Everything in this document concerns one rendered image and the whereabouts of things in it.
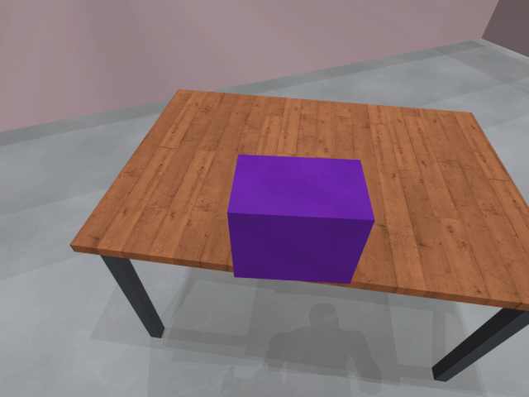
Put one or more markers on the carton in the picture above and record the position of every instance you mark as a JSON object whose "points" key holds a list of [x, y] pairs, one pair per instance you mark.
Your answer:
{"points": [[298, 218]]}

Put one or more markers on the table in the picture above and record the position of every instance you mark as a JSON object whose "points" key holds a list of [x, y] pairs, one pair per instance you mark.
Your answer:
{"points": [[449, 223]]}

